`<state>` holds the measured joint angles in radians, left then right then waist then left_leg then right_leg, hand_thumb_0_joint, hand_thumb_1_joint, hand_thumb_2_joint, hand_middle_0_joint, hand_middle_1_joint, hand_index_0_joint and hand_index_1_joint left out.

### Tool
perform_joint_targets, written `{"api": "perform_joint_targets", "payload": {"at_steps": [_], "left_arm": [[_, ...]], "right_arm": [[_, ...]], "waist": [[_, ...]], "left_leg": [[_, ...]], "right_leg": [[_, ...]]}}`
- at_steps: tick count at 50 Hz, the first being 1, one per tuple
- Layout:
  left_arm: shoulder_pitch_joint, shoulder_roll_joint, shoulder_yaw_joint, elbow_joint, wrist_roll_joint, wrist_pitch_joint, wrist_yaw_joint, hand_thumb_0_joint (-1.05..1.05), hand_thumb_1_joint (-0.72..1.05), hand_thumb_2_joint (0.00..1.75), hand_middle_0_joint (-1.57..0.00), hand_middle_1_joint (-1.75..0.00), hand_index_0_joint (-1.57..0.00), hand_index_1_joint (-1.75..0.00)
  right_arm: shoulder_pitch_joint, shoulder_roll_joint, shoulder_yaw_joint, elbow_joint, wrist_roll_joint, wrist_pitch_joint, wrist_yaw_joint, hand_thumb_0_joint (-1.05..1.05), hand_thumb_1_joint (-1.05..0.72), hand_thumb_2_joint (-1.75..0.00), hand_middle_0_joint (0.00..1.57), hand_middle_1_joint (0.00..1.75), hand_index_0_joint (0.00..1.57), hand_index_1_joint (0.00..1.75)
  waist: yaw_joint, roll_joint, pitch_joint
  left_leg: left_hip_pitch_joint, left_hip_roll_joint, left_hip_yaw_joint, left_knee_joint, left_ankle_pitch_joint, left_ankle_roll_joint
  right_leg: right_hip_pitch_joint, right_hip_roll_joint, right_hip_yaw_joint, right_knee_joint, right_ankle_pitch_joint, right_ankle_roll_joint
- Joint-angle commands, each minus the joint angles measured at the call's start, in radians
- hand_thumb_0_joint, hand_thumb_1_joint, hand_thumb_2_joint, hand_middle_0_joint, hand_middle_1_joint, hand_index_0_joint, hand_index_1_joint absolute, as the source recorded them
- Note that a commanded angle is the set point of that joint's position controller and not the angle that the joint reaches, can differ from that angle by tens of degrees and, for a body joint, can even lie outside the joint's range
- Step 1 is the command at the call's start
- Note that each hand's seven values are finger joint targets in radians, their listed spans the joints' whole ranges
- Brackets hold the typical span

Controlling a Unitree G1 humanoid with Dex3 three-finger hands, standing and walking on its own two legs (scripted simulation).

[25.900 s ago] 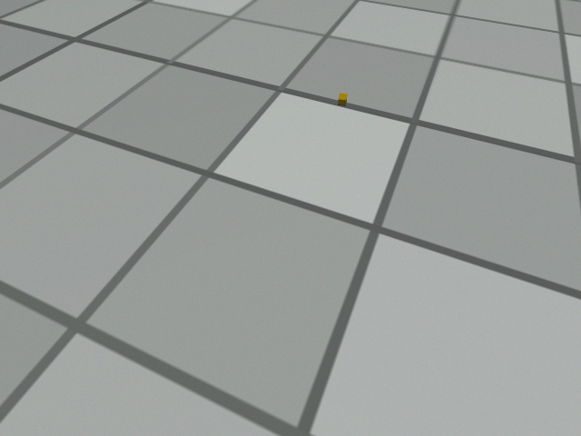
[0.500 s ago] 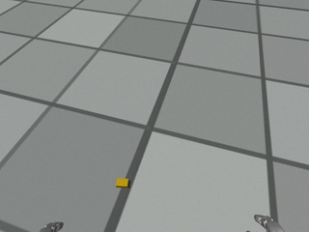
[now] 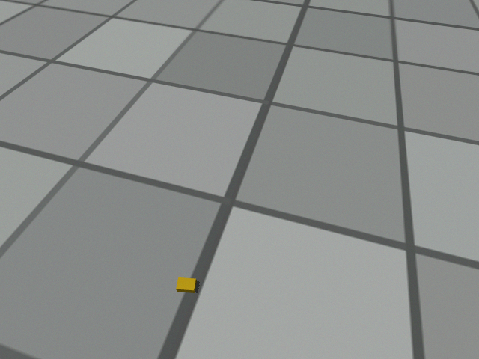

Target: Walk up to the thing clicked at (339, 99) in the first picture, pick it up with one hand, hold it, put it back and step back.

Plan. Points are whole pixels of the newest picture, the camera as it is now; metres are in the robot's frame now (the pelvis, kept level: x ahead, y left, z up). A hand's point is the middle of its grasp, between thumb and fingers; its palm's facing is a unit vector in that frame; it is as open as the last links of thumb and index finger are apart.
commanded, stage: walk up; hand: left
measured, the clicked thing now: (186, 285) +0.49 +0.23 -0.76
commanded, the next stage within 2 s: stand in 0.64 s
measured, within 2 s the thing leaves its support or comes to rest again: neither
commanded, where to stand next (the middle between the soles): +0.10 -0.01 m, yaw +0 degrees
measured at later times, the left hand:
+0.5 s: hand out of the picture +0.10 +0.25 -0.15, palm faces +0.01 -0.95 -0.32, open 7.4 cm
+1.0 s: hand out of the picture +0.10 +0.25 -0.15, palm faces -0.02 -0.94 -0.35, open 7.4 cm
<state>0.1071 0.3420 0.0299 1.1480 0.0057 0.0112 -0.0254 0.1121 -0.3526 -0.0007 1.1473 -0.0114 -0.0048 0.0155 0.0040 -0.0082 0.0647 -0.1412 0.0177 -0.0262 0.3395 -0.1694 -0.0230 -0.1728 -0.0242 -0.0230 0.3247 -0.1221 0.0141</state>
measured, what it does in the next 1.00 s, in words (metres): stands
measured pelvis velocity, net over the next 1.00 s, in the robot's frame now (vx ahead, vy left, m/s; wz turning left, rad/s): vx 0.03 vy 0.00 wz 0.00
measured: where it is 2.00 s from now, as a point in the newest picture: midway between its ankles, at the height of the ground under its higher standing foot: outside the picture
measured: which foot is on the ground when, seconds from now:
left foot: down 0.00-1.00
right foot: down 0.00-1.00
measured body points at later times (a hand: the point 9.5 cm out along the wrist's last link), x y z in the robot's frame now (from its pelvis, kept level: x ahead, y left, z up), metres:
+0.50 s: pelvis +0.01 +0.00 +0.00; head +0.03 -0.01 +0.45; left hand +0.10 +0.30 -0.13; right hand +0.11 -0.30 -0.13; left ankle +0.01 +0.13 -0.75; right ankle +0.04 -0.13 -0.75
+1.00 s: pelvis +0.03 +0.00 +0.00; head +0.04 -0.01 +0.45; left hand +0.10 +0.30 -0.13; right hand +0.09 -0.31 -0.14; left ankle +0.01 +0.13 -0.75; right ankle +0.04 -0.13 -0.75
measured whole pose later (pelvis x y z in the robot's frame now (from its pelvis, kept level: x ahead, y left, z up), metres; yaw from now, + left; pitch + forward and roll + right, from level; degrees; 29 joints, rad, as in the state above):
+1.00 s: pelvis +0.03 +0.00 +0.00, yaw +0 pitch -1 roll +0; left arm 0.11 0.35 0.01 1.14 0.01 -0.01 -0.01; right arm 0.13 -0.35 0.00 1.13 -0.02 -0.01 0.01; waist 0.00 0.01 0.04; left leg -0.09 0.03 -0.02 0.31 -0.20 -0.03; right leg -0.14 -0.02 -0.02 0.33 -0.17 0.01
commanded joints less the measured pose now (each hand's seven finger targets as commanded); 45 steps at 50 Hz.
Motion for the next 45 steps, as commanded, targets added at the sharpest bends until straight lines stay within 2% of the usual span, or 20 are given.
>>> {"api": "perform_joint_targets", "payload": {"at_steps": [1,7,10,29,31,32,33,35,39,45], "left_arm": [[-0.046,0.208,0.037,-0.063,0.001,-0.031,0.016,0.00,0.90,0.90,-0.20,-0.30,-0.20,-0.30],[-0.043,0.208,0.033,-0.061,-0.004,-0.029,0.019,0.00,0.90,0.90,-0.20,-0.30,-0.20,-0.30],[-0.040,0.208,0.033,-0.063,-0.003,-0.029,0.020,0.00,0.90,0.90,-0.20,-0.30,-0.20,-0.30],[-0.061,0.209,0.035,-0.080,0.001,-0.029,0.021,0.00,0.90,0.90,-0.20,-0.30,-0.20,-0.30],[-0.056,0.209,0.037,-0.080,0.002,-0.028,0.022,0.00,0.90,0.90,-0.20,-0.30,-0.20,-0.30],[-0.045,0.216,0.026,-0.072,0.004,-0.036,0.024,0.00,0.90,0.90,-0.20,-0.30,-0.20,-0.30],[-0.057,0.224,0.027,-0.074,0.005,-0.038,0.023,0.00,0.90,0.90,-0.20,-0.30,-0.20,-0.30],[-0.055,0.224,0.026,-0.072,0.006,-0.038,0.023,0.00,0.90,0.90,-0.20,-0.30,-0.20,-0.30],[-0.053,0.222,0.019,-0.075,0.005,-0.046,0.024,0.00,0.90,0.90,-0.20,-0.30,-0.20,-0.30],[-0.034,0.221,0.013,-0.067,0.001,-0.049,0.027,0.00,0.90,0.90,-0.20,-0.30,-0.20,-0.30]], "right_arm": [[-0.054,-0.209,-0.041,-0.068,0.007,-0.029,-0.018,0.00,-0.90,-0.90,0.20,0.30,0.20,0.30],[-0.053,-0.216,-0.040,-0.069,0.013,-0.030,-0.021,0.00,-0.90,-0.90,0.20,0.30,0.20,0.30],[-0.051,-0.213,-0.041,-0.073,0.014,-0.028,-0.022,0.00,-0.90,-0.90,0.20,0.30,0.20,0.30],[-0.063,-0.208,-0.040,-0.083,0.010,-0.024,-0.021,0.00,-0.90,-0.90,0.20,0.30,0.20,0.30],[-0.068,-0.213,-0.042,-0.084,0.010,-0.024,-0.021,0.00,-0.90,-0.90,0.20,0.30,0.20,0.30],[-0.053,-0.204,-0.038,-0.076,-0.001,-0.024,-0.019,0.00,-0.90,-0.90,0.20,0.30,0.20,0.30],[-0.055,-0.199,-0.037,-0.076,-0.004,-0.024,-0.018,0.00,-0.90,-0.90,0.20,0.30,0.20,0.30],[-0.048,-0.204,-0.037,-0.074,-0.005,-0.024,-0.018,0.00,-0.90,-0.90,0.20,0.30,0.20,0.30],[-0.048,-0.212,-0.040,-0.080,-0.002,-0.029,-0.016,0.00,-0.90,-0.90,0.20,0.30,0.20,0.30],[-0.029,-0.214,-0.040,-0.075,0.001,-0.029,-0.019,0.00,-0.90,-0.90,0.20,0.30,0.20,0.30]], "waist": [[0.003,0.021,-0.101],[0.001,0.018,-0.101],[-0.001,0.006,-0.110],[-0.001,0.003,-0.107],[0.000,0.017,-0.111],[0.000,0.026,-0.136],[-0.002,0.009,-0.114],[0.000,0.022,-0.094],[-0.003,0.011,-0.091],[-0.001,-0.002,-0.098]], "left_leg": [[-0.040,0.104,-0.096,-0.072,-0.013,0.043],[-0.021,0.105,-0.093,-0.060,0.082,0.040],[-0.005,0.106,-0.086,-0.051,0.104,0.043],[-0.002,0.103,-0.070,-0.057,0.095,0.038],[-0.004,0.108,-0.074,-0.064,0.084,0.040],[0.009,0.107,-0.073,-0.075,0.018,0.034],[-0.002,0.102,-0.071,-0.078,-0.008,0.036],[-0.017,0.100,-0.075,-0.088,-0.052,0.039],[0.011,0.111,-0.074,-0.069,0.048,0.040],[0.015,0.114,-0.073,-0.067,0.124,0.038]], "right_leg": [[0.069,-0.103,0.107,-0.057,-0.043,-0.028],[0.068,-0.102,0.096,-0.037,0.048,-0.027],[0.069,-0.102,0.093,-0.038,0.058,-0.028],[0.077,-0.109,0.102,-0.041,0.075,-0.028],[0.083,-0.107,0.096,-0.039,0.060,-0.030],[0.093,-0.115,0.104,-0.055,-0.013,-0.034],[0.071,-0.113,0.112,-0.065,-0.065,-0.035],[0.051,-0.108,0.110,-0.064,-0.110,-0.033],[0.045,-0.113,0.112,-0.054,-0.014,-0.035],[0.084,-0.110,0.095,-0.033,0.092,-0.033]]}}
